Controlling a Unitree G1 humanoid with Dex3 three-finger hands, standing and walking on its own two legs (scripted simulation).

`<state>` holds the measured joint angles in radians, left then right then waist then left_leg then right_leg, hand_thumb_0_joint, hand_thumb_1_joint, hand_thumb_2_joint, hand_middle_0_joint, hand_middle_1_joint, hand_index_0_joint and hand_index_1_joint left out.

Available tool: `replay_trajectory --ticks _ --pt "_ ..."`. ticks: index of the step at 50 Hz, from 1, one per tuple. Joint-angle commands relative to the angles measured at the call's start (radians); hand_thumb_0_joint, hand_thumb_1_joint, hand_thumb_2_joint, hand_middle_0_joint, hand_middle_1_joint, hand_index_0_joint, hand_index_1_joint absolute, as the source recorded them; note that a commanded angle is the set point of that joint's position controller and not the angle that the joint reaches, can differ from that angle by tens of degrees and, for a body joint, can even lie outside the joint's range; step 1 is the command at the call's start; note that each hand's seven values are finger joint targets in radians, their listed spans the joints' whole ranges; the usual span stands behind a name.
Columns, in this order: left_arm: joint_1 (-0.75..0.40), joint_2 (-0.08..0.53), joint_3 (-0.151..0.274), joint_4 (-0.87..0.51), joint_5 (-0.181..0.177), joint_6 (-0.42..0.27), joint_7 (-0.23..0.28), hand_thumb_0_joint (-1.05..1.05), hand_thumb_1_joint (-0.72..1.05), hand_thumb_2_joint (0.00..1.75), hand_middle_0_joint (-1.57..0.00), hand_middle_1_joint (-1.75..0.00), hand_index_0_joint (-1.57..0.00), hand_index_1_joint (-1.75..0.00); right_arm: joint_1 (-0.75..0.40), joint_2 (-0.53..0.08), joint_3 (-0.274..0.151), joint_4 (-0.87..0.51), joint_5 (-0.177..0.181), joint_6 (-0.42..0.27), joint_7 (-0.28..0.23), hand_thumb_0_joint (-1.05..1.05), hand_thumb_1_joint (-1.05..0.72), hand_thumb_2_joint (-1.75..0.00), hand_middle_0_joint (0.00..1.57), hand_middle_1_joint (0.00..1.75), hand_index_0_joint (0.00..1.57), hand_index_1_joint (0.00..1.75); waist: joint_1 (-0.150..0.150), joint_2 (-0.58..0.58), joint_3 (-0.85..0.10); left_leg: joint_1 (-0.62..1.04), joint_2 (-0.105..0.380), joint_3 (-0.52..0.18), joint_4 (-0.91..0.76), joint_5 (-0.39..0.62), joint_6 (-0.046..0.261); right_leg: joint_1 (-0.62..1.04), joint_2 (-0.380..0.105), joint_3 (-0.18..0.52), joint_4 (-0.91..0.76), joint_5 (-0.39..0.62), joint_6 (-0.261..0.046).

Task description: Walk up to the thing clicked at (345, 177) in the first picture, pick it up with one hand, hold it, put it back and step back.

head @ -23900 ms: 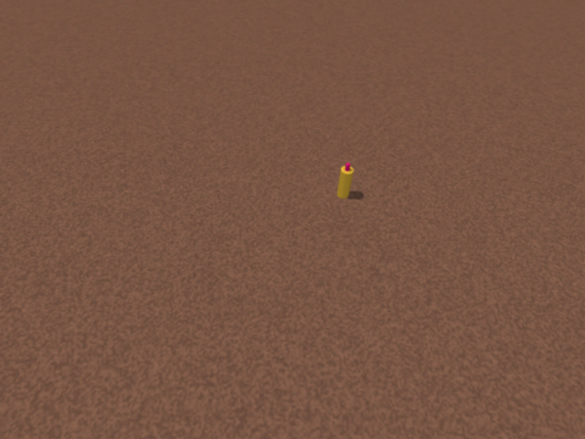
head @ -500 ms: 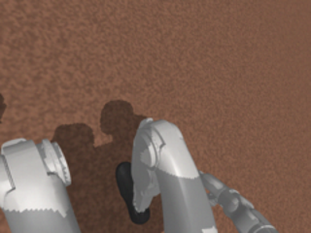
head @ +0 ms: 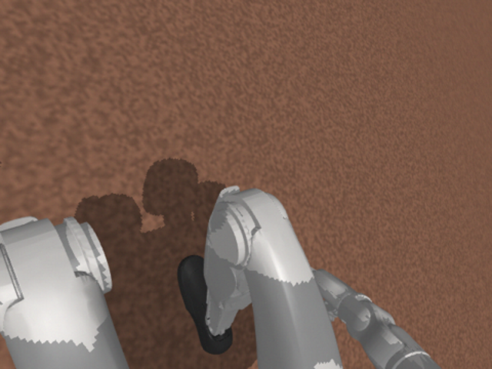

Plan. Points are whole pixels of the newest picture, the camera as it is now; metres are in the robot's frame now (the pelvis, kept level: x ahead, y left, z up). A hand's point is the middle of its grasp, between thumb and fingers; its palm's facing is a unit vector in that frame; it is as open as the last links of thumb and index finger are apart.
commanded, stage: loosen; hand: left
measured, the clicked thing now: out of the picture +0.41 +0.33 -0.18
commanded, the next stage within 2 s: open in 0.16 s
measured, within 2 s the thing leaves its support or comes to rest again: rests again in 0.56 s
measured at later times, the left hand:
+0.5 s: hand out of the picture +0.42 +0.34 -0.16, palm faces +0.54 -0.84 +0.01, open 10.8 cm
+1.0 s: hand out of the picture +0.41 +0.36 -0.14, palm faces +0.54 -0.84 +0.01, open 16.5 cm
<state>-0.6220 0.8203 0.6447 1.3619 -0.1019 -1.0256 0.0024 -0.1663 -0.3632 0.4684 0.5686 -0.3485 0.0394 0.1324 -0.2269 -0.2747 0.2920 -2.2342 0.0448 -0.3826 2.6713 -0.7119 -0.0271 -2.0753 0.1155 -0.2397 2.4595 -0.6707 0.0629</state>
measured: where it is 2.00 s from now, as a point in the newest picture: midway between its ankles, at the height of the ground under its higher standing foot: (148, 351)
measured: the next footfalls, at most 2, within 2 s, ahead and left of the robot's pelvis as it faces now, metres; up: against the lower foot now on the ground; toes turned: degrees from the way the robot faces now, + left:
none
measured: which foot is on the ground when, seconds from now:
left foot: down 0.00-1.00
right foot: down 0.00-1.00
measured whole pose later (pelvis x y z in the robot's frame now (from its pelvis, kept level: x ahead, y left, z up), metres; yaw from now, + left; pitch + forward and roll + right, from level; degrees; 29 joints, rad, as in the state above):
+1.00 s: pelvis +0.00 +0.00 +0.00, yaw -1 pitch +13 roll -17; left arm -0.60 0.84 0.67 1.27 -0.12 -1.00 -0.04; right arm -0.14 -0.36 0.47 0.56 -0.33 0.06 0.12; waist -0.21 -0.27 0.28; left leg -2.23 0.06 -0.39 2.66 -0.71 -0.02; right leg -2.06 0.12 -0.25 2.44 -0.66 0.06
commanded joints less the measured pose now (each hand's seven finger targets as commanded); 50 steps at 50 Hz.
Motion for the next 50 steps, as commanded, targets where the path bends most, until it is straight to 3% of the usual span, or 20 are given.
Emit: replay_trajectory --ticks 1,5,8,13,17,19,21,22,25,26,29,31,37,40,41,42,45,47,49,50 --pt "-0.213 0.193 -0.026 -0.155 0.0 -0.077 0.002 0.0 0.05 0.99 -1.17 -1.15 -1.17 -1.17 0.032 -0.345 -0.119 -0.021 0.0 0.012 -0.015 0.0 -0.9 -0.9 0.2 0.3 0.2 0.3 -0.093 0.603 -0.604 0.433 0.063 0.104 -0.327 0.18 -0.01 0.254 0.017 -0.115 -0.177 0.238 -0.073" --pt "-0.251 0.223 -0.016 -0.142 -0.002 -0.08 0.016 0.0 0.24 1.06 -1.24 -1.22 -1.26 -1.21 0.033 -0.353 -0.116 -0.018 0.002 0.014 -0.015 0.0 -0.9 -0.9 0.2 0.3 0.2 0.3 -0.102 0.568 -0.578 0.399 0.059 0.103 -0.319 0.13 -0.001 0.246 0.018 -0.117 -0.19 0.207 -0.068" --pt "-0.241 0.217 -0.023 -0.144 -0.005 -0.092 0.014 0.0 0.15 0.84 -1.1 -1.04 -1.13 -1.02 0.026 -0.347 -0.109 -0.024 -0.001 0.01 -0.013 0.0 -0.9 -0.89 0.2 0.3 0.2 0.3 -0.098 0.555 -0.586 0.401 0.06 0.103 -0.312 0.146 0.002 0.262 0.021 -0.117 -0.19 0.218 -0.066" --pt "-0.212 0.223 -0.017 -0.114 -0.005 -0.097 0.013 0.0 -0.04 0.65 -1.01 -0.89 -1.03 -0.87 0.025 -0.345 -0.102 -0.016 -0.002 0.014 -0.015 0.0 -0.91 -0.89 0.2 0.3 0.2 0.3 -0.088 0.559 -0.571 0.399 0.062 0.103 -0.322 0.126 0.0 0.255 0.022 -0.118 -0.193 0.196 -0.068" --pt "-0.231 0.281 0.013 -0.146 -0.003 -0.101 0.019 0.0 -0.2 0.52 -0.73 -0.64 -0.74 -0.64 0.015 -0.353 -0.1 -0.033 -0.001 0.013 -0.016 0.0 -0.9 -0.9 0.2 0.3 0.2 0.3 -0.077 0.587 -0.588 0.404 0.062 0.104 -0.327 0.129 -0.002 0.262 0.025 -0.12 -0.189 0.197 -0.072" --pt "-0.222 0.253 0.004 -0.126 -0.01 -0.095 0.014 0.0 -0.22 0.45 -0.68 -0.57 -0.68 -0.57 0.012 -0.35 -0.098 -0.036 0.0 0.013 -0.017 0.0 -0.9 -0.9 0.2 0.3 0.2 0.3 -0.086 0.571 -0.587 0.4 0.063 0.105 -0.32 0.134 0.001 0.265 0.026 -0.119 -0.193 0.207 -0.07" --pt "-0.212 0.231 -0.012 -0.108 -0.009 -0.091 0.01 0.0 -0.24 0.42 -0.63 -0.52 -0.63 -0.52 0.018 -0.349 -0.096 -0.032 -0.002 0.012 -0.017 0.0 -0.9 -0.9 0.2 0.3 0.2 0.3 -0.093 0.56 -0.586 0.392 0.062 0.103 -0.317 0.144 0.002 0.279 0.026 -0.121 -0.194 0.218 -0.067" --pt "-0.197 0.245 0.001 -0.111 -0.012 -0.086 0.009 0.0 -0.27 0.38 -0.61 -0.49 -0.61 -0.49 0.015 -0.352 -0.1 -0.036 0.002 0.01 -0.019 0.0 -0.9 -0.9 0.2 0.3 0.2 0.3 -0.078 0.556 -0.584 0.392 0.064 0.107 -0.316 0.145 0.003 0.269 0.027 -0.116 -0.196 0.219 -0.069" --pt "-0.181 0.182 -0.047 -0.069 -0.015 -0.076 -0.004 0.0 -0.32 0.33 -0.55 -0.43 -0.55 -0.43 0.029 -0.342 -0.093 -0.023 0.003 0.014 -0.018 0.0 -0.9 -0.9 0.2 0.3 0.2 0.3 -0.095 0.541 -0.557 0.381 0.063 0.098 -0.325 0.134 0.002 0.263 0.028 -0.126 -0.2 0.206 -0.067" --pt "-0.19 0.232 -0.012 -0.107 -0.015 -0.078 0.001 0.0 -0.33 0.31 -0.54 -0.41 -0.53 -0.41 0.021 -0.353 -0.098 -0.039 0.004 0.012 -0.02 0.0 -0.9 -0.9 0.2 0.3 0.2 0.3 -0.081 0.547 -0.57 0.387 0.064 0.098 -0.323 0.142 0.003 0.266 0.028 -0.125 -0.198 0.213 -0.068" --pt "-0.195 0.206 -0.031 -0.095 -0.02 -0.077 -0.002 0.0 -0.37 0.25 -0.47 -0.34 -0.47 -0.34 0.023 -0.347 -0.094 -0.035 0.005 0.017 -0.018 0.0 -0.9 -0.9 0.2 0.3 0.2 0.3 -0.088 0.547 -0.561 0.386 0.063 0.094 -0.329 0.122 0.002 0.255 0.028 -0.129 -0.198 0.194 -0.069" --pt "-0.208 0.236 0.003 -0.114 -0.026 -0.082 0.005 0.0 -0.37 0.24 -0.43 -0.31 -0.43 -0.31 0.02 -0.353 -0.097 -0.046 0.005 0.013 -0.018 0.0 -0.9 -0.9 0.2 0.3 0.2 0.3 -0.087 0.537 -0.572 0.383 0.063 0.096 -0.324 0.126 0.005 0.269 0.028 -0.128 -0.202 0.202 -0.069" --pt "-0.232 0.251 -0.015 -0.12 -0.01 -0.093 0.004 0.0 -0.45 0.14 -0.33 -0.18 -0.32 -0.19 0.014 -0.348 -0.094 -0.035 0.002 0.014 -0.02 0.0 -0.9 -0.9 0.2 0.3 0.2 0.3 -0.09 0.552 -0.554 0.384 0.068 0.096 -0.326 0.109 0.004 0.249 0.029 -0.124 -0.199 0.186 -0.071" --pt "-0.204 0.227 -0.039 -0.087 -0.005 -0.089 -0.003 0.0 -0.5 0.13 -0.22 -0.15 -0.22 -0.15 0.02 -0.342 -0.092 -0.023 0.003 0.014 -0.02 0.0 -0.9 -0.9 0.2 0.3 0.2 0.3 -0.092 0.551 -0.535 0.374 0.068 0.097 -0.333 0.081 0.004 0.236 0.029 -0.125 -0.201 0.161 -0.071" --pt "-0.203 0.234 -0.033 -0.099 -0.01 -0.091 -0.01 0.0 -0.49 0.14 -0.18 -0.14 -0.18 -0.14 0.03 -0.341 -0.091 -0.018 0.002 0.016 -0.02 0.0 -0.9 -0.9 0.2 0.3 0.2 0.3 -0.088 0.551 -0.548 0.377 0.066 0.101 -0.328 0.09 0.005 0.256 0.03 -0.124 -0.208 0.169 -0.069" --pt "-0.208 0.295 0.009 -0.148 -0.01 -0.094 -0.011 0.0 -0.47 0.14 -0.16 -0.12 -0.16 -0.12 0.022 -0.351 -0.096 -0.033 0.004 0.015 -0.024 0.0 -0.9 -0.9 0.2 0.3 0.2 0.3 -0.071 0.56 -0.575 0.386 0.066 0.104 -0.325 0.108 0.006 0.268 0.031 -0.119 -0.206 0.184 -0.07" --pt "-0.174 0.339 0.058 -0.227 -0.022 -0.079 -0.028 0.0 -0.5 0.09 -0.11 -0.07 -0.11 -0.08 0.04 -0.349 -0.105 -0.029 0.008 0.021 -0.027 0.0 -0.9 -0.9 0.2 0.3 0.2 0.3 -0.034 0.624 -0.639 0.438 0.067 0.112 -0.338 0.162 -0.002 0.291 0.029 -0.108 -0.194 0.217 -0.074" --pt "-0.149 0.323 0.075 -0.289 -0.037 -0.06 -0.041 0.0 -0.51 0.09 -0.1 -0.07 -0.1 -0.07 0.049 -0.35 -0.123 -0.038 0.018 0.023 -0.03 0.0 -0.9 -0.9 0.2 0.3 0.2 0.3 -0.018 0.655 -0.673 0.475 0.068 0.111 -0.358 0.19 -0.008 0.286 0.023 -0.104 -0.189 0.232 -0.078" --pt "-0.115 0.305 0.061 -0.331 -0.043 -0.026 -0.061 0.0 -0.51 0.07 -0.1 -0.06 -0.1 -0.06 0.073 -0.341 -0.14 -0.022 0.035 0.027 -0.032 0.0 -0.9 -0.9 0.2 0.3 0.2 0.3 0.006 0.693 -0.686 0.485 0.063 0.116 -0.391 0.171 -0.013 0.256 0.017 -0.096 -0.19 0.207 -0.084" --pt "-0.148 0.342 0.075 -0.427 -0.04 -0.015 -0.07 0.0 -0.5 0.07 -0.1 -0.06 -0.09 -0.06 0.078 -0.346 -0.157 -0.032 0.042 0.03 -0.035 0.0 -0.91 -0.9 0.2 0.3 0.2 0.3 0.016 0.739 -0.716 0.515 0.064 0.115 -0.412 0.168 -0.018 0.243 0.013 -0.093 -0.189 0.202 -0.088"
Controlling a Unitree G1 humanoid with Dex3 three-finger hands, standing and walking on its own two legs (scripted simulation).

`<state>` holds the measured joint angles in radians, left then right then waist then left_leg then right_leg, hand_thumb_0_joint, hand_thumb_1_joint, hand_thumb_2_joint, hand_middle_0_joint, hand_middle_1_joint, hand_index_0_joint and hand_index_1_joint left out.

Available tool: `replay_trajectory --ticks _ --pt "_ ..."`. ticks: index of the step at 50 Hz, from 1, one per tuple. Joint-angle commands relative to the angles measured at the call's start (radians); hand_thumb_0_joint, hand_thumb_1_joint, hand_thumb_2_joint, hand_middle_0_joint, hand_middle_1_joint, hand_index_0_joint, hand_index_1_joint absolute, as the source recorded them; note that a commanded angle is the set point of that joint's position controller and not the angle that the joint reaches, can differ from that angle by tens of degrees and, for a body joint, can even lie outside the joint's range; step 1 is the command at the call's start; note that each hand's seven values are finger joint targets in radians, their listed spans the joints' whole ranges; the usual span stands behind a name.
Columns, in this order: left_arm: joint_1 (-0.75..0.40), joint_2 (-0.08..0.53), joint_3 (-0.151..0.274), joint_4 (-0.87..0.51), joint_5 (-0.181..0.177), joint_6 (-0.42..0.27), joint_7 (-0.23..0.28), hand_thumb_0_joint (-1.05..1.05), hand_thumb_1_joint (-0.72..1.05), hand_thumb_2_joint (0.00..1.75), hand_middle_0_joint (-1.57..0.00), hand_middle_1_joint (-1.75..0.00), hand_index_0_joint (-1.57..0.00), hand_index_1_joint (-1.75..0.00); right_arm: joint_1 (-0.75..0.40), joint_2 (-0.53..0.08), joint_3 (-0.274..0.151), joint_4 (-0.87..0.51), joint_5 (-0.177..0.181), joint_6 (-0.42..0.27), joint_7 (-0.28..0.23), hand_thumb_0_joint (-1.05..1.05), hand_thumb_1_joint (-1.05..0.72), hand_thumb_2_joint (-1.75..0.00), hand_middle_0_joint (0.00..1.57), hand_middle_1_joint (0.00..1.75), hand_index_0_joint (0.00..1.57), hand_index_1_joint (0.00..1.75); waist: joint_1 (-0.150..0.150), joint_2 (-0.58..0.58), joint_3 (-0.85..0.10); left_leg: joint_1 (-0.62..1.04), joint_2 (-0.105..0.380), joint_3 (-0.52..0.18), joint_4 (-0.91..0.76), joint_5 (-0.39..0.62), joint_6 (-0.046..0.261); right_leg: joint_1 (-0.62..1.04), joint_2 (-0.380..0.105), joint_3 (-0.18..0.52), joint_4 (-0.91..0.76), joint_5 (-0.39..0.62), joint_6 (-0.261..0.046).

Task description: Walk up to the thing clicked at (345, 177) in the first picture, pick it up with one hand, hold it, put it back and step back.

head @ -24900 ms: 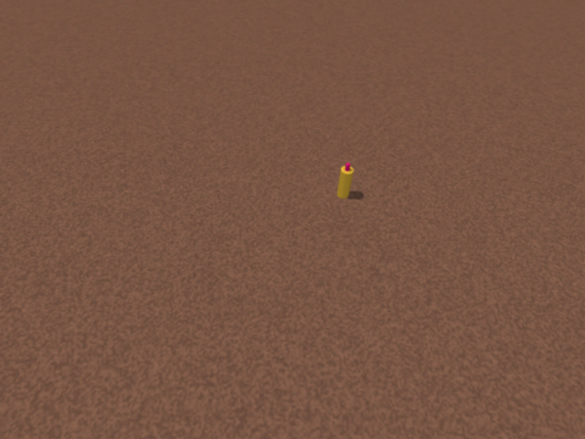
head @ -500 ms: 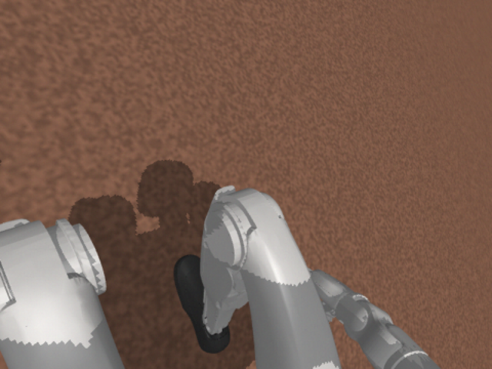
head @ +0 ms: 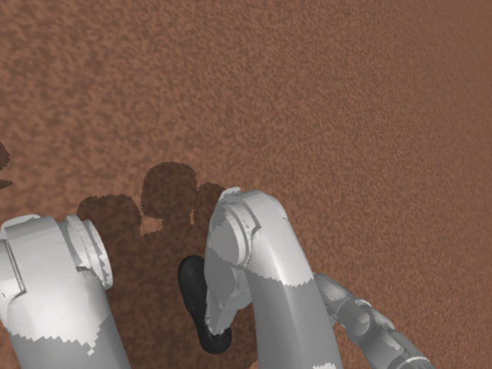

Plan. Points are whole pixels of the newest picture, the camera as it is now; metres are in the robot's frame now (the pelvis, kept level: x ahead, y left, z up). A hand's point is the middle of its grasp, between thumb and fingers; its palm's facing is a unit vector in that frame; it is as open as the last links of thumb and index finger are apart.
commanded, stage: withdraw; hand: left
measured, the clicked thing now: out of the picture +0.41 +0.32 -0.18
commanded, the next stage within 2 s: rise in 0.14 s
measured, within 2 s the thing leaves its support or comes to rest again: neither
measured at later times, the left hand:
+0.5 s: hand out of the picture +0.31 +0.43 -0.01, palm faces +0.50 -0.80 -0.32, open 17.2 cm
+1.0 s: hand out of the picture +0.23 +0.34 +0.18, palm faces +0.44 -0.78 -0.46, open 17.5 cm
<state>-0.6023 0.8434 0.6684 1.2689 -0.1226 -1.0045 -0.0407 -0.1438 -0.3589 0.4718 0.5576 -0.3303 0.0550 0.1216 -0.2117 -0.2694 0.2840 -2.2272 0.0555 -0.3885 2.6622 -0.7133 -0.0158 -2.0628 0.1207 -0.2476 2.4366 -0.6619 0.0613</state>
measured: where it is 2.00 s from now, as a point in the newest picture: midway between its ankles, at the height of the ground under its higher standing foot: (149, 351)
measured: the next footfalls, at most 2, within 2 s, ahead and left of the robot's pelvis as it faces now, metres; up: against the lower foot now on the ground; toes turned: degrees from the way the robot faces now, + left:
none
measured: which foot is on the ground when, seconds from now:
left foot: down 0.00-1.00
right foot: down 0.00-1.00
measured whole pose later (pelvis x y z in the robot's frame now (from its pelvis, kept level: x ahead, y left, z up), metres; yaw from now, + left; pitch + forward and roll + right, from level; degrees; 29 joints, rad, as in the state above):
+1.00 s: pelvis +0.04 -0.02 +0.27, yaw +15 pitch +28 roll -3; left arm 0.04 0.41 0.29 0.33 0.00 0.08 0.12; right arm 0.10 -0.24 0.01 0.53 0.05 0.09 -0.09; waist -0.03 -0.01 -0.16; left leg -1.58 0.07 -0.07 1.69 -0.61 -0.03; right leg -1.51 0.02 -0.06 1.67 -0.65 -0.01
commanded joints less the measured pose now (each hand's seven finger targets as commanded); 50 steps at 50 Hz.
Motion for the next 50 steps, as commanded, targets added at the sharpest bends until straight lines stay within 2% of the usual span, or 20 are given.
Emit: replay_trajectory --ticks 1,2,5,6,8,11,13,14,16,17,19,20,22,27,29,34,38,40,44,50 --pt "-0.135 0.291 0.029 -0.344 -0.018 -0.009 -0.043 0.0 -0.52 0.06 -0.09 -0.05 -0.09 -0.05 0.076 -0.342 -0.172 -0.016 0.033 0.019 -0.028 0.0 -0.91 -0.9 0.2 0.3 0.2 0.3 0.007 0.757 -0.728 0.525 0.052 0.126 -0.417 0.178 -0.031 0.228 0.004 -0.076 -0.17 0.2 -0.087" --pt "-0.141 0.304 0.041 -0.401 -0.023 0.014 -0.056 0.0 -0.52 0.05 -0.09 -0.04 -0.09 -0.04 0.084 -0.341 -0.189 -0.018 0.043 0.02 -0.032 0.0 -0.91 -0.9 0.2 0.3 0.2 0.3 0.02 0.772 -0.745 0.528 0.051 0.132 -0.422 0.192 -0.031 0.218 0.003 -0.069 -0.17 0.21 -0.09" --pt "-0.025 0.113 -0.057 -0.335 -0.057 0.112 -0.115 0.0 -0.61 0.01 -0.09 -0.04 -0.1 -0.03 0.107 -0.318 -0.227 -0.015 0.082 0.021 -0.041 0.0 -0.92 -0.9 0.2 0.3 0.2 0.3 0.007 0.675 -0.7 0.465 0.042 0.145 -0.438 0.171 -0.02 0.18 -0.005 -0.057 -0.199 0.2 -0.089" --pt "0.006 0.088 -0.072 -0.304 -0.069 0.143 -0.131 0.0 -0.61 0.0 -0.09 -0.05 -0.1 -0.04 0.113 -0.313 -0.234 -0.024 0.095 0.02 -0.045 0.0 -0.91 -0.9 0.2 0.3 0.2 0.3 0.005 0.624 -0.696 0.431 0.042 0.149 -0.436 0.161 -0.011 0.188 -0.005 -0.053 -0.212 0.196 -0.085" --pt "-0.045 0.141 -0.03 -0.416 -0.1 0.173 -0.154 0.0 -0.61 0.01 -0.07 -0.04 -0.09 -0.03 0.133 -0.312 -0.263 -0.019 0.123 0.018 -0.054 0.0 -0.9 -0.89 0.2 0.3 0.2 0.3 0.04 0.609 -0.726 0.42 0.036 0.158 -0.437 0.153 -0.005 0.175 -0.008 -0.043 -0.223 0.19 -0.084" --pt "-0.048 0.037 -0.071 -0.442 -0.129 0.214 -0.183 0.0 -0.55 0.02 -0.08 -0.08 -0.12 -0.04 0.156 -0.285 -0.291 -0.027 0.149 0.007 -0.054 0.0 -0.88 -0.89 0.2 0.3 0.2 0.3 0.035 0.572 -0.737 0.41 0.029 0.158 -0.452 0.115 0.004 0.142 -0.015 -0.038 -0.232 0.158 -0.088" --pt "-0.068 0.038 -0.09 -0.462 -0.113 0.23 -0.186 0.0 -0.46 0.04 -0.05 -0.04 -0.06 -0.03 0.154 -0.272 -0.311 -0.03 0.162 -0.001 -0.057 0.0 -0.85 -0.89 0.2 0.3 0.2 0.3 0.034 0.542 -0.724 0.388 0.025 0.169 -0.463 0.063 0.012 0.129 -0.018 -0.024 -0.257 0.117 -0.09" --pt "0.0 0.273 -0.027 -0.456 0.047 0.307 -0.135 0.0 -0.5 0.02 -0.07 -0.08 -0.09 -0.05 0.19 -0.259 -0.378 0.003 0.205 0.011 -0.069 0.0 -0.93 -0.92 0.2 0.3 0.2 0.3 0.11 0.634 -0.847 0.511 0.021 0.207 -0.542 0.08 0.013 0.171 -0.033 0.01 -0.31 0.104 -0.095" --pt "-0.118 0.133 -0.1 -0.512 0.033 0.372 -0.114 0.0 -0.49 0.02 -0.07 -0.08 -0.09 -0.05 0.192 -0.23 -0.386 -0.028 0.228 0.024 -0.065 0.0 -0.95 -0.92 0.2 0.3 0.2 0.3 0.078 0.648 -0.851 0.508 0.031 0.205 -0.594 0.033 0.012 0.122 -0.031 0.02 -0.317 0.07 -0.1" --pt "-0.12 0.14 -0.097 -0.533 0.043 0.394 -0.099 0.0 -0.49 0.03 -0.07 -0.08 -0.09 -0.06 0.199 -0.23 -0.397 -0.031 0.242 0.028 -0.065 0.0 -0.95 -0.92 0.2 0.3 0.2 0.3 0.086 0.658 -0.85 0.511 0.028 0.206 -0.622 -0.011 0.012 0.117 -0.034 0.02 -0.328 0.042 -0.099" --pt "-0.007 0.216 -0.039 -0.547 0.08 0.466 -0.062 0.0 -0.51 0.02 -0.08 -0.09 -0.1 -0.06 0.213 -0.216 -0.418 -0.032 0.261 0.036 -0.075 0.0 -0.98 -0.93 0.2 0.3 0.2 0.3 0.135 0.666 -0.869 0.54 0.025 0.225 -0.653 0.005 0.013 0.146 -0.035 0.037 -0.356 0.036 -0.1" --pt "-0.033 0.291 0.002 -0.614 0.092 0.494 -0.047 0.0 -0.5 0.0 -0.08 -0.09 -0.11 -0.05 0.228 -0.219 -0.431 -0.039 0.273 0.044 -0.079 0.0 -1.0 -0.93 0.2 0.3 0.2 0.3 0.163 0.683 -0.917 0.555 0.023 0.233 -0.67 0.014 0.012 0.147 -0.039 0.051 -0.355 0.038 -0.103" --pt "-0.119 0.376 0.031 -0.73 0.119 0.536 -0.024 0.0 -0.49 0.08 -0.06 -0.06 -0.06 -0.06 0.25 -0.193 -0.444 -0.02 0.283 0.058 -0.085 0.0 -0.92 -0.9 0.2 0.3 0.2 0.3 0.175 0.723 -0.937 0.565 0.016 0.256 -0.678 0.017 0.017 0.142 -0.043 0.081 -0.365 0.031 -0.111" --pt "0.075 0.165 -0.05 -0.606 0.138 0.689 0.016 0.0 -0.54 0.06 -0.05 -0.05 -0.05 -0.05 0.268 -0.149 -0.486 -0.023 0.317 0.063 -0.102 0.0 -0.9 -0.9 0.2 0.3 0.2 0.3 0.165 0.521 -0.87 0.522 -0.002 0.29 -0.73 0.019 0.035 0.173 -0.051 0.119 -0.492 0.003 -0.108" --pt "0.181 0.034 -0.115 -0.548 0.141 0.744 0.021 0.0 -0.53 0.07 -0.05 -0.06 -0.05 -0.05 0.269 -0.143 -0.505 -0.043 0.326 0.063 -0.104 0.0 -0.9 -0.9 0.2 0.3 0.2 0.3 0.154 0.441 -0.88 0.533 -0.006 0.293 -0.758 0.026 0.038 0.204 -0.056 0.12 -0.541 0.0 -0.103" --pt "0.288 -0.041 -0.191 -0.796 0.135 0.85 0.046 0.0 -0.57 0.04 -0.05 -0.05 -0.05 -0.05 0.3 -0.131 -0.546 -0.086 0.352 0.062 -0.111 0.0 -0.9 -0.9 0.2 0.3 0.2 0.3 0.186 0.391 -1.082 0.717 -0.009 0.305 -0.844 0.165 0.037 0.398 -0.067 0.142 -0.654 0.118 -0.091" --pt "0.393 0.01 -0.166 -1.039 0.127 0.917 0.096 0.0 -0.58 0.04 -0.05 -0.05 -0.05 -0.05 0.309 -0.124 -0.561 -0.124 0.376 0.052 -0.139 0.0 -0.9 -0.9 0.2 0.3 0.2 0.3 0.208 0.362 -1.121 0.841 -0.01 0.319 -0.969 0.169 0.043 0.574 -0.075 0.173 -0.784 0.13 -0.086" --pt "0.452 0.017 -0.146 -1.089 0.129 0.953 0.125 0.0 -0.56 0.05 -0.05 -0.05 -0.05 -0.05 0.305 -0.099 -0.554 -0.133 0.384 0.048 -0.16 0.0 -0.9 -0.9 0.2 0.3 0.2 0.3 0.224 0.35 -1.094 0.868 -0.014 0.335 -1.022 0.17 0.046 0.67 -0.08 0.202 -0.851 0.127 -0.083" --pt "0.525 -0.052 -0.172 -1.141 0.128 1.006 0.166 0.0 -0.57 0.05 -0.05 -0.05 -0.05 -0.05 0.292 -0.052 -0.541 -0.135 0.387 0.023 -0.203 0.0 -0.9 -0.9 0.2 0.3 0.2 0.3 0.226 0.367 -1.028 0.955 -0.025 0.358 -1.125 0.197 0.046 0.802 -0.087 0.232 -0.962 0.14 -0.082" --pt "0.651 -0.277 -0.341 -1.097 0.122 1.089 0.196 0.0 -0.59 0.03 -0.05 -0.05 -0.05 -0.05 0.316 -0.016 -0.522 -0.117 0.374 -0.035 -0.249 0.0 -0.9 -0.9 0.2 0.3 0.2 0.3 0.181 0.387 -0.843 1.118 -0.028 0.371 -1.282 0.251 0.039 0.921 -0.095 0.236 -1.139 0.201 -0.084"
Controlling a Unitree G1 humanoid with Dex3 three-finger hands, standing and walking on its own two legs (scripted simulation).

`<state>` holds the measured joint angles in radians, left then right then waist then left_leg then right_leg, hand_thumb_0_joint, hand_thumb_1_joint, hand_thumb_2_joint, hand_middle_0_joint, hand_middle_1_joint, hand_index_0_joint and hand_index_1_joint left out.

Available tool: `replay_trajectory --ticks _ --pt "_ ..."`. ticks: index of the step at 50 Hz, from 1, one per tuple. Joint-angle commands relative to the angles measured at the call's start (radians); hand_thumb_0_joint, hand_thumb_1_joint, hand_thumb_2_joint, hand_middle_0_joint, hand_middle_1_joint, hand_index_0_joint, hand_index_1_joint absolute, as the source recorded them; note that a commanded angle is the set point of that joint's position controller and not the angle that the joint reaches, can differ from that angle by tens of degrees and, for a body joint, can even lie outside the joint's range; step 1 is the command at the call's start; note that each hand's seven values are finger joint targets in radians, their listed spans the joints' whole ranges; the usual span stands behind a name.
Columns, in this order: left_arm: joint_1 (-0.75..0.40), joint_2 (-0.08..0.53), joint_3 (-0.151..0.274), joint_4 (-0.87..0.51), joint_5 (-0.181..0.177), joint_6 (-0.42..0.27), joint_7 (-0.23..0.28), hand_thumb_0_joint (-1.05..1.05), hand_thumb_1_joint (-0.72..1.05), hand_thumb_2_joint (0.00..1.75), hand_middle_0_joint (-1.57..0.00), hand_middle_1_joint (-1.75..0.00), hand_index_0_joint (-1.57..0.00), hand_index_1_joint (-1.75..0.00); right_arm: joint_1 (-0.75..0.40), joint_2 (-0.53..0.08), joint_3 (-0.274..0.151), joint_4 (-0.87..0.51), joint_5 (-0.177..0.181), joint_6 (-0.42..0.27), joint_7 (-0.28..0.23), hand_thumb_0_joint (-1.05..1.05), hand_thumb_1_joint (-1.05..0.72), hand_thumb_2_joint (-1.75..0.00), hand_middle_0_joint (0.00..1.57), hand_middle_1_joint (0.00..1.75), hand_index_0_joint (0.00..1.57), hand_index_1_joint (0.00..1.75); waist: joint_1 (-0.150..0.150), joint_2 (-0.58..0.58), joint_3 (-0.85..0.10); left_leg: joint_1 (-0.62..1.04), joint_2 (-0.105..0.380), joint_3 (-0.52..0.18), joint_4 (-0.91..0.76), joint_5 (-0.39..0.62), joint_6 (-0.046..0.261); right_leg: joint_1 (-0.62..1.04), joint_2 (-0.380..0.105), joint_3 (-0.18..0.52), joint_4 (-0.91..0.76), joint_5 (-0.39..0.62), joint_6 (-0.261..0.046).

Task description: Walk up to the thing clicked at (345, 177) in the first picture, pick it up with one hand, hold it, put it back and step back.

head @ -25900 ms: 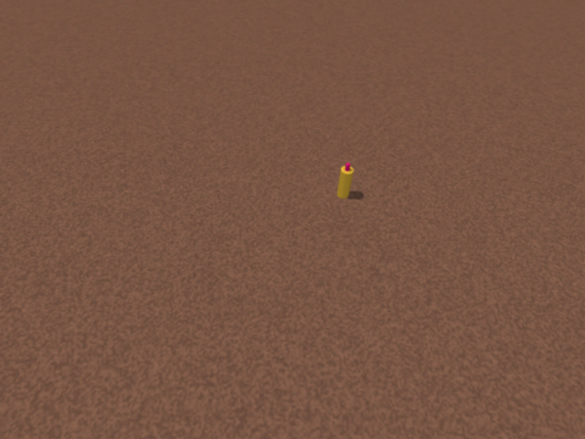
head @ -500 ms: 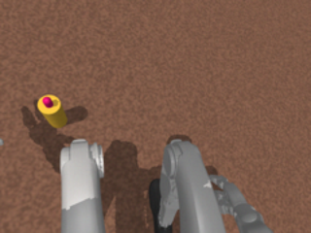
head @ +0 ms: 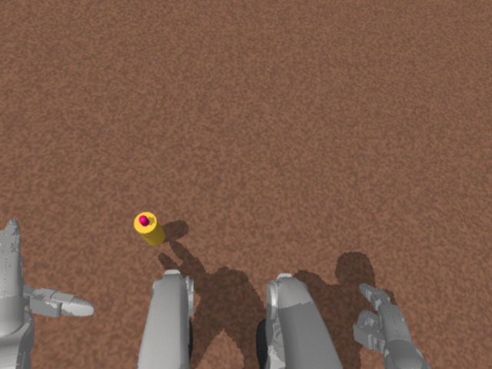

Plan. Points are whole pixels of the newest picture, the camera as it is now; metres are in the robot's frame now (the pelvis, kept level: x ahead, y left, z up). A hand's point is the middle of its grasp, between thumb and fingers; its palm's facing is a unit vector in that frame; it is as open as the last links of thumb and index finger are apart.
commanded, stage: home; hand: left
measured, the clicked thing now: (149, 228) +0.44 +0.24 -0.45
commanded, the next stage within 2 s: none
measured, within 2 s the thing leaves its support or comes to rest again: neither
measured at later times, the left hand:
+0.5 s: hand (50, 288) +0.24 +0.21 +0.10, palm faces +0.17 -0.94 -0.30, open 17.3 cm
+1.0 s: hand (54, 302) +0.22 +0.19 +0.11, palm faces +0.16 -0.95 -0.28, open 17.7 cm
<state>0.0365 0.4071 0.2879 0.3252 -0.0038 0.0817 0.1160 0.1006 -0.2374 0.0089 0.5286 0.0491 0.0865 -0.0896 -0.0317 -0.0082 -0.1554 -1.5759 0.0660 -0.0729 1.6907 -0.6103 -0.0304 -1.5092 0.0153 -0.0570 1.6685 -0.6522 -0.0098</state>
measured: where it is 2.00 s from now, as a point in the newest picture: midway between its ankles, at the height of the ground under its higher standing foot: outside the picture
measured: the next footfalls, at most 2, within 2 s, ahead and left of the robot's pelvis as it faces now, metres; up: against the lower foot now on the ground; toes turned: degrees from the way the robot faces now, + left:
none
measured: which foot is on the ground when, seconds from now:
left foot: down 0.00-1.00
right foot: down 0.00-1.00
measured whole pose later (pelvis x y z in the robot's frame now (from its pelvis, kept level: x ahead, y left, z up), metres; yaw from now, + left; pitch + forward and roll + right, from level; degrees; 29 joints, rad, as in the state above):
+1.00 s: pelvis +0.06 +0.01 +0.17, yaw +3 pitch +8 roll -2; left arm 0.47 0.20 -0.02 -0.01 -0.02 0.28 0.15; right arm 0.28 -0.21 0.03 0.49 0.01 -0.10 -0.18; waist -0.03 0.04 -0.12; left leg -0.64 0.05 -0.03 0.97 -0.47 -0.02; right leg -0.57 0.00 -0.05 0.93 -0.49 0.00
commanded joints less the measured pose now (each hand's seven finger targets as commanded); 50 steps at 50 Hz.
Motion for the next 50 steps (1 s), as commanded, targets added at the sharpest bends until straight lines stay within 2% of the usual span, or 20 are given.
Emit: replay_trajectory --ticks 1,6,10,12,14,15,16,22,26,29,30,33,35,38,39,41,42,43,45,50 --pt "0.023 0.124 0.007 -0.148 0.005 0.013 0.043 0.0 -0.6 0.03 -0.05 -0.04 -0.05 -0.04 0.077 -0.134 -0.057 -0.087 -0.006 -0.077 -0.041 0.0 -0.9 -0.9 0.2 0.3 0.2 0.3 -0.014 0.123 -0.373 0.49 -0.039 0.053 -0.343 0.154 0.055 0.394 0.009 0.035 -0.398 0.203 -0.014" --pt "0.052 0.079 -0.06 -0.156 0.003 0.059 0.068 0.0 -0.57 0.04 -0.05 -0.05 -0.05 -0.05 0.093 -0.132 -0.05 -0.106 -0.005 -0.112 -0.064 0.0 -0.9 -0.9 0.2 0.3 0.2 0.3 -0.012 0.093 -0.297 0.634 -0.039 0.044 -0.498 0.166 0.046 0.518 0.004 0.016 -0.538 0.209 -0.013" --pt "0.094 0.037 -0.116 -0.234 0.001 0.097 0.083 0.0 -0.54 0.06 -0.05 -0.05 -0.05 -0.05 0.115 -0.118 -0.043 -0.123 -0.006 -0.136 -0.082 0.0 -0.9 -0.9 0.2 0.3 0.2 0.3 -0.016 0.097 -0.259 0.763 -0.044 0.053 -0.604 0.221 0.043 0.654 -0.002 0.02 -0.649 0.272 -0.006" --pt "0.149 0.034 -0.121 -0.28 -0.001 0.117 0.092 0.0 -0.52 0.07 -0.05 -0.06 -0.05 -0.06 0.119 -0.114 -0.039 -0.141 -0.005 -0.144 -0.091 0.0 -0.9 -0.9 0.2 0.3 0.2 0.3 -0.005 0.109 -0.252 0.831 -0.049 0.056 -0.656 0.254 0.04 0.723 -0.003 0.015 -0.696 0.304 -0.004" --pt "0.209 -0.006 -0.158 -0.318 -0.002 0.137 0.097 0.0 -0.51 0.08 -0.06 -0.06 -0.06 -0.06 0.124 -0.105 -0.035 -0.146 -0.01 -0.152 -0.099 0.0 -0.9 -0.9 0.2 0.3 0.2 0.3 -0.007 0.103 -0.221 0.88 -0.049 0.06 -0.7 0.285 0.037 0.773 0.001 0.005 -0.727 0.336 -0.002" --pt "0.223 -0.006 -0.164 -0.358 -0.004 0.146 0.098 0.0 -0.51 0.08 -0.06 -0.06 -0.06 -0.06 0.124 -0.1 -0.032 -0.156 -0.011 -0.156 -0.103 0.0 -0.9 -0.9 0.2 0.3 0.2 0.3 0.003 0.119 -0.207 0.904 -0.05 0.063 -0.724 0.297 0.036 0.796 0.001 0.003 -0.749 0.349 -0.002" --pt "0.242 -0.019 -0.177 -0.372 -0.005 0.153 0.098 0.0 -0.51 0.08 -0.06 -0.06 -0.06 -0.06 0.126 -0.099 -0.03 -0.161 -0.01 -0.159 -0.107 0.0 -0.9 -0.9 0.2 0.3 0.2 0.3 -0.007 0.114 -0.196 0.924 -0.05 0.062 -0.741 0.302 0.037 0.816 0.002 0.002 -0.767 0.352 -0.002" --pt "0.401 -0.09 -0.243 -0.5 -0.014 0.183 0.09 0.0 -0.54 0.06 -0.05 -0.06 -0.05 -0.05 0.125 -0.08 -0.024 -0.198 -0.019 -0.184 -0.118 0.0 -0.9 -0.9 0.2 0.3 0.2 0.3 0.001 0.053 -0.087 0.969 -0.053 0.059 -0.812 0.326 0.04 0.888 0.01 -0.02 -0.849 0.371 0.006" --pt "0.447 -0.1 -0.25 -0.535 -0.011 0.182 0.073 0.0 -0.56 0.05 -0.05 -0.05 -0.05 -0.05 0.119 -0.079 -0.026 -0.212 -0.024 -0.193 -0.115 0.0 -0.9 -0.9 0.2 0.3 0.2 0.3 0.008 0.04 -0.032 0.984 -0.048 0.05 -0.858 0.318 0.033 0.896 0.02 -0.031 -0.87 0.346 0.002" --pt "0.463 -0.107 -0.252 -0.551 -0.009 0.174 0.061 0.0 -0.58 0.04 -0.05 -0.05 -0.05 -0.05 0.123 -0.083 -0.031 -0.214 -0.028 -0.203 -0.112 0.0 -0.9 -0.9 0.2 0.3 0.2 0.3 0.004 0.028 -0.046 1.01 -0.043 0.044 -0.865 0.356 0.029 0.92 0.021 -0.03 -0.869 0.371 0.003" --pt "0.457 -0.104 -0.248 -0.541 -0.009 0.174 0.058 0.0 -0.58 0.04 -0.05 -0.05 -0.05 -0.05 0.123 -0.085 -0.03 -0.215 -0.026 -0.208 -0.111 0.0 -0.9 -0.9 0.2 0.3 0.2 0.3 0.006 0.032 -0.015 1.003 -0.046 0.049 -0.866 0.36 0.03 0.914 0.02 -0.029 -0.872 0.377 0.004" --pt "0.421 -0.103 -0.246 -0.534 -0.002 0.163 0.049 0.0 -0.59 0.03 -0.05 -0.05 -0.05 -0.05 0.128 -0.083 -0.032 -0.207 -0.035 -0.218 -0.11 0.0 -0.9 -0.9 0.2 0.3 0.2 0.3 -0.008 0.024 -0.039 1.019 -0.048 0.055 -0.851 0.38 0.033 0.929 0.015 -0.016 -0.877 0.406 0.009" --pt "0.402 -0.096 -0.243 -0.567 0.0 0.156 0.045 0.0 -0.59 0.03 -0.05 -0.05 -0.05 -0.05 0.131 -0.085 -0.033 -0.212 -0.036 -0.225 -0.109 0.0 -0.9 -0.9 0.2 0.3 0.2 0.3 -0.003 0.058 -0.087 1.051 -0.049 0.059 -0.847 0.416 0.031 0.947 0.011 -0.006 -0.868 0.437 0.006" --pt "0.366 -0.088 -0.247 -0.582 0.002 0.153 0.045 0.0 -0.59 0.03 -0.05 -0.05 -0.05 -0.05 0.13 -0.085 -0.031 -0.201 -0.04 -0.238 -0.11 0.0 -0.9 -0.9 0.2 0.3 0.2 0.3 -0.009 0.065 -0.09 1.065 -0.053 0.06 -0.851 0.397 0.029 0.952 0.011 -0.005 -0.878 0.424 0.009" --pt "0.397 -0.109 -0.262 -0.541 0.003 0.157 0.042 0.0 -0.61 0.02 -0.05 -0.04 -0.05 -0.04 0.124 -0.084 -0.029 -0.201 -0.04 -0.241 -0.109 0.0 -0.9 -0.9 0.2 0.3 0.2 0.3 -0.01 0.066 -0.075 1.064 -0.051 0.056 -0.858 0.391 0.027 0.952 0.012 -0.007 -0.877 0.416 0.008" --pt "0.374 -0.086 -0.245 -0.597 0.0 0.152 0.044 0.0 -0.61 0.02 -0.04 -0.04 -0.05 -0.04 0.125 -0.083 -0.028 -0.196 -0.039 -0.242 -0.109 0.0 -0.9 -0.9 0.2 0.3 0.2 0.3 0.002 0.083 -0.098 1.079 -0.051 0.059 -0.856 0.415 0.026 0.965 0.011 -0.004 -0.879 0.437 0.006" --pt "0.425 -0.115 -0.264 -0.509 0.003 0.161 0.041 0.0 -0.61 0.01 -0.04 -0.04 -0.04 -0.04 0.118 -0.084 -0.027 -0.194 -0.039 -0.244 -0.109 0.0 -0.9 -0.9 0.2 0.3 0.2 0.3 -0.003 0.06 -0.074 1.066 -0.051 0.054 -0.86 0.408 0.026 0.961 0.013 -0.008 -0.88 0.427 0.008" --pt "0.395 -0.1 -0.255 -0.562 0.0 0.158 0.04 0.0 -0.61 0.02 -0.04 -0.04 -0.05 -0.04 0.117 -0.085 -0.027 -0.196 -0.039 -0.245 -0.106 0.0 -0.9 -0.9 0.2 0.3 0.2 0.3 0.001 0.058 -0.077 1.066 -0.05 0.053 -0.862 0.405 0.027 0.963 0.014 -0.01 -0.883 0.424 0.007" --pt "0.44 -0.117 -0.256 -0.497 0.002 0.16 0.04 0.0 -0.61 0.02 -0.04 -0.04 -0.04 -0.04 0.115 -0.084 -0.026 -0.191 -0.039 -0.244 -0.105 0.0 -0.9 -0.9 0.2 0.3 0.2 0.3 0.007 0.034 -0.057 1.055 -0.05 0.053 -0.864 0.406 0.027 0.963 0.013 -0.011 -0.887 0.422 0.007" --pt "0.425 -0.097 -0.238 -0.509 -0.001 0.154 0.035 0.0 -0.59 0.03 -0.05 -0.05 -0.05 -0.05 0.112 -0.084 -0.027 -0.192 -0.037 -0.242 -0.102 0.0 -0.9 -0.9 0.2 0.3 0.2 0.3 0.009 0.028 -0.042 1.037 -0.058 0.07 -0.852 0.408 0.033 0.973 0.005 0.0 -0.904 0.45 0.016"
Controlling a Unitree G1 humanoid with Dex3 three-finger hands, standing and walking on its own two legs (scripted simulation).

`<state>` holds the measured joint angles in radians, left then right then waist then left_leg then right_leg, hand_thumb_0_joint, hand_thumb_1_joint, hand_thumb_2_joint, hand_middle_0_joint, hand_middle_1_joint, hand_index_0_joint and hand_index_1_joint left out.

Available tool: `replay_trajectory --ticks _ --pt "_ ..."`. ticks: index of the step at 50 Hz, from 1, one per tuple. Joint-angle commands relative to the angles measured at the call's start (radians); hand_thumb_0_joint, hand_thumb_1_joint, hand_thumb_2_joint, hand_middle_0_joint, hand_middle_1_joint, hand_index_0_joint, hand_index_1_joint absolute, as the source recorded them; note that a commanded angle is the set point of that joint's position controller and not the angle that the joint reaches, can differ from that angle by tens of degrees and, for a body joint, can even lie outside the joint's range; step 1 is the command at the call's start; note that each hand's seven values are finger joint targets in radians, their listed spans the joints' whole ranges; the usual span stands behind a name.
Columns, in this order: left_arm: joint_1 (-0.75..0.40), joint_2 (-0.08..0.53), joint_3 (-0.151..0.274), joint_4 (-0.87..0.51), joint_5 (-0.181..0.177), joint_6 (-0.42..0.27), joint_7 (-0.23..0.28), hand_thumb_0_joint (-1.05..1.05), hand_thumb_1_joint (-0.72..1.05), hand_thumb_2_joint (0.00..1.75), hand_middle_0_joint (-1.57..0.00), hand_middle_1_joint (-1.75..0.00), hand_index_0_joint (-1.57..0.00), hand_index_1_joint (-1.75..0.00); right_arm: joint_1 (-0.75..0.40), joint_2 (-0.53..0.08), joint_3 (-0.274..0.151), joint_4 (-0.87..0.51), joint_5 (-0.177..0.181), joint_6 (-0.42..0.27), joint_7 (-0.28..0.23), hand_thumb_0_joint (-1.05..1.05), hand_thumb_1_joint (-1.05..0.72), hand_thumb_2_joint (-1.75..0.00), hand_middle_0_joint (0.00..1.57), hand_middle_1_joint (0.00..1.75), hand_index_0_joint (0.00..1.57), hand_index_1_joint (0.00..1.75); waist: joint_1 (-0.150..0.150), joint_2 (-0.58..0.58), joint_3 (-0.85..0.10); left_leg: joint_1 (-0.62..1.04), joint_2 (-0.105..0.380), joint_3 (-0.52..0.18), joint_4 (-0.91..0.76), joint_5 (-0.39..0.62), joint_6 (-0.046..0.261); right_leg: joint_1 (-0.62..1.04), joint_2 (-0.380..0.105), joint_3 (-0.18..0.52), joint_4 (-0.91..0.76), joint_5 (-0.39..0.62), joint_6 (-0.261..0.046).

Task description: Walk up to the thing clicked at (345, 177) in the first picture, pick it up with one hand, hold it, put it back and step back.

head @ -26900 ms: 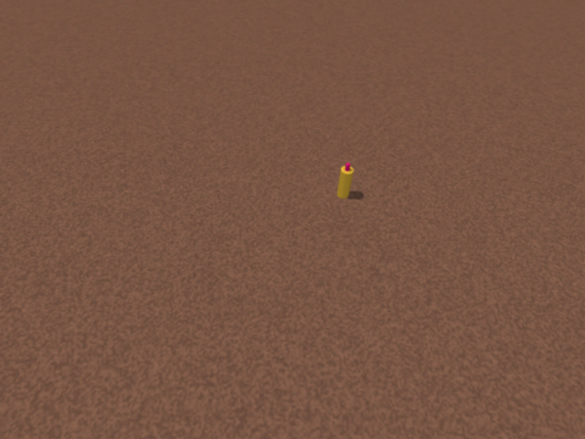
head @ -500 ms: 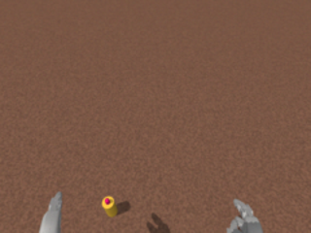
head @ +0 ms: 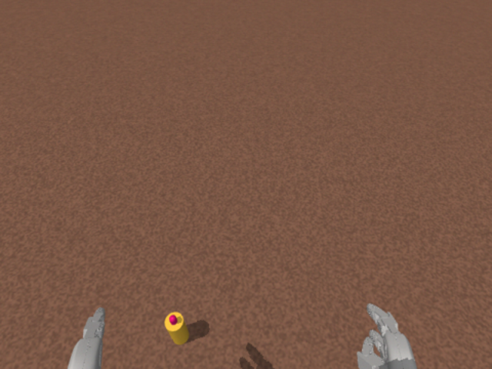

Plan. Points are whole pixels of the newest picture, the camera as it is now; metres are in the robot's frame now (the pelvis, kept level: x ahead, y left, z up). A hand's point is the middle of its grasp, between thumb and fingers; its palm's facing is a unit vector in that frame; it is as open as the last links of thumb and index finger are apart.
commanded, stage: home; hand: left
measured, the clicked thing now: (176, 327) +0.39 +0.21 -0.62
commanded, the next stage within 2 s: stand in 1.30 s
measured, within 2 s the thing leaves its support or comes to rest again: neither
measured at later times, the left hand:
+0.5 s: hand out of the picture +0.15 +0.17 -0.05, palm faces +0.10 -0.96 -0.28, open 17.7 cm
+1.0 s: hand out of the picture +0.16 +0.17 -0.05, palm faces +0.10 -0.96 -0.28, open 17.7 cm
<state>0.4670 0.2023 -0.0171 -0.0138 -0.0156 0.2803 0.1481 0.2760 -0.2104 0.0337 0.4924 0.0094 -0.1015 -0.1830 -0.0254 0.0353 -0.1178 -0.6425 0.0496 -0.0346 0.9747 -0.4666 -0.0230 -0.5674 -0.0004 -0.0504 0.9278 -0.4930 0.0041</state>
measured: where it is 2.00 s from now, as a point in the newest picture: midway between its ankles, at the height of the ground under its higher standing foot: outside the picture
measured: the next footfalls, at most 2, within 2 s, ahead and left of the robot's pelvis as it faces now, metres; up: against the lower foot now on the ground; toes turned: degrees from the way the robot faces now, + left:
none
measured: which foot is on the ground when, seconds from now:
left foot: down 0.00-1.00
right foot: down 0.00-1.00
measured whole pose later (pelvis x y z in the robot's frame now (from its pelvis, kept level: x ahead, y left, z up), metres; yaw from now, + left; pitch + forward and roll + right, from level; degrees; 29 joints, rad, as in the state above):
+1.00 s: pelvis -0.01 +0.00 +0.00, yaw +0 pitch +7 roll -1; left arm 0.47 0.20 -0.01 0.00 -0.01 0.25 0.13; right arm 0.28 -0.21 0.03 0.52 0.01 -0.14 -0.18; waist -0.02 0.03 -0.10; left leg -0.64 0.05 -0.03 0.96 -0.44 -0.03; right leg -0.58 0.00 -0.04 0.93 -0.47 0.00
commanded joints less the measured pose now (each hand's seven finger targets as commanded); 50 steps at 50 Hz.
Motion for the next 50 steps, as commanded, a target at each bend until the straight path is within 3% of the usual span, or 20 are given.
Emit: replay_trajectory --ticks 1,6,17,18,20,22,23,25,26,29,32,34,37,50 --pt "-0.006 0.101 0.064 -0.16 0.011 -0.045 0.001 0.0 -0.6 0.03 -0.05 -0.05 -0.05 -0.05 -0.065 -0.109 -0.051 -0.158 0.002 -0.054 -0.008 0.0 -0.9 -0.9 0.2 0.3 0.2 0.3 0.002 -0.017 -0.08 0.1 -0.04 0.031 -0.139 0.252 0.026 0.026 0.021 -0.006 -0.163 0.278 0.001" --pt "-0.038 0.109 0.065 -0.178 0.009 -0.052 -0.004 0.0 -0.61 0.01 -0.04 -0.04 -0.04 -0.04 -0.072 -0.112 -0.051 -0.164 0.004 -0.059 -0.008 0.0 -0.9 -0.9 0.2 0.3 0.2 0.3 0.0 0.015 -0.062 0.105 -0.039 0.029 -0.171 0.169 0.024 -0.002 0.024 -0.009 -0.175 0.186 -0.005" --pt "-0.046 0.109 0.064 -0.193 0.011 -0.06 -0.006 0.0 -0.61 0.02 -0.04 -0.04 -0.04 -0.04 -0.064 -0.111 -0.054 -0.151 0.001 -0.073 -0.016 0.0 -0.9 -0.9 0.2 0.3 0.2 0.3 -0.001 -0.022 -0.088 0.112 -0.04 0.04 -0.151 0.176 0.031 0.009 0.017 0.005 -0.186 0.204 0.001" --pt "-0.025 0.089 0.053 -0.138 0.011 -0.056 -0.007 0.0 -0.61 0.01 -0.04 -0.04 -0.04 -0.04 -0.07 -0.109 -0.051 -0.148 0.001 -0.074 -0.015 0.0 -0.9 -0.9 0.2 0.3 0.2 0.3 -0.005 -0.039 -0.066 0.1 -0.041 0.036 -0.157 0.163 0.032 0.006 0.019 0.0 -0.186 0.188 0.001" --pt "-0.058 0.128 0.083 -0.206 0.012 -0.064 -0.002 0.0 -0.6 0.02 -0.05 -0.04 -0.05 -0.04 -0.069 -0.108 -0.053 -0.147 0.001 -0.075 -0.016 0.0 -0.9 -0.9 0.2 0.3 0.2 0.3 0.005 -0.008 -0.086 0.106 -0.042 0.039 -0.154 0.167 0.031 0.011 0.016 0.005 -0.189 0.189 -0.001" --pt "-0.01 0.088 0.055 -0.132 0.011 -0.06 -0.008 0.0 -0.61 0.01 -0.04 -0.04 -0.04 -0.04 -0.069 -0.106 -0.05 -0.149 0.0 -0.076 -0.015 0.0 -0.9 -0.9 0.2 0.3 0.2 0.3 0.001 -0.038 -0.051 0.09 -0.04 0.036 -0.162 0.146 0.032 0.002 0.02 -0.001 -0.188 0.167 0.0" --pt "-0.033 0.107 0.071 -0.17 0.009 -0.062 -0.007 0.0 -0.61 0.01 -0.04 -0.04 -0.04 -0.04 -0.076 -0.107 -0.05 -0.153 0.002 -0.077 -0.015 0.0 -0.9 -0.9 0.2 0.3 0.2 0.3 0.009 -0.002 -0.061 0.091 -0.043 0.042 -0.16 0.145 0.03 0.003 0.014 0.005 -0.196 0.166 -0.001" --pt "-0.034 0.095 0.06 -0.15 0.01 -0.064 -0.009 0.0 -0.61 0.01 -0.04 -0.04 -0.04 -0.04 -0.078 -0.104 -0.048 -0.15 0.002 -0.079 -0.014 0.0 -0.9 -0.9 0.2 0.3 0.2 0.3 0.005 -0.018 -0.049 0.088 -0.042 0.039 -0.165 0.13 0.03 -0.002 0.016 0.002 -0.196 0.148 -0.002" --pt "-0.054 0.119 0.079 -0.193 0.01 -0.069 -0.007 0.0 -0.61 0.01 -0.04 -0.04 -0.04 -0.04 -0.076 -0.106 -0.051 -0.15 0.001 -0.079 -0.014 0.0 -0.9 -0.9 0.2 0.3 0.2 0.3 0.008 -0.006 -0.065 0.091 -0.044 0.042 -0.162 0.129 0.031 0.004 0.015 0.006 -0.198 0.15 -0.001" --pt "-0.036 0.096 0.062 -0.157 0.008 -0.068 -0.01 0.0 -0.61 0.01 -0.04 -0.04 -0.04 -0.04 -0.077 -0.106 -0.049 -0.15 0.002 -0.083 -0.014 0.0 -0.9 -0.9 0.2 0.3 0.2 0.3 0.0 -0.018 -0.047 0.091 -0.043 0.044 -0.163 0.123 0.031 -0.012 0.015 0.008 -0.199 0.141 -0.001" --pt "-0.05 0.108 0.07 -0.2 0.01 -0.075 -0.009 0.0 -0.61 0.01 -0.04 -0.04 -0.04 -0.04 -0.067 -0.108 -0.054 -0.141 0.0 -0.084 -0.016 0.0 -0.9 -0.9 0.2 0.3 0.2 0.3 0.002 -0.005 -0.077 0.116 -0.038 0.037 -0.166 0.151 0.029 0.001 0.019 0.0 -0.188 0.169 -0.005" --pt "0.004 0.077 0.048 -0.127 0.011 -0.068 -0.012 0.0 -0.61 0.01 -0.04 -0.04 -0.04 -0.04 -0.067 -0.104 -0.05 -0.137 -0.001 -0.087 -0.013 0.0 -0.9 -0.9 0.2 0.3 0.2 0.3 -0.002 -0.037 -0.059 0.106 -0.039 0.037 -0.16 0.163 0.031 0.004 0.021 -0.002 -0.185 0.181 -0.002" --pt "-0.064 0.111 0.072 -0.194 0.011 -0.079 -0.01 0.0 -0.6 0.02 -0.05 -0.04 -0.05 -0.04 -0.073 -0.112 -0.055 -0.142 -0.001 -0.088 -0.013 0.0 -0.9 -0.9 0.2 0.3 0.2 0.3 0.003 -0.01 -0.064 0.109 -0.038 0.038 -0.17 0.139 0.028 -0.006 0.02 -0.002 -0.188 0.154 -0.005" --pt "-0.013 0.087 0.06 -0.155 0.011 -0.075 -0.013 0.0 -0.61 0.02 -0.04 -0.04 -0.04 -0.04 -0.065 -0.108 -0.053 -0.138 -0.003 -0.089 -0.011 0.0 -0.9 -0.9 0.2 0.3 0.2 0.3 0.003 -0.023 -0.072 0.114 -0.037 0.04 -0.158 0.192 0.03 0.003 0.02 0.0 -0.178 0.208 -0.003"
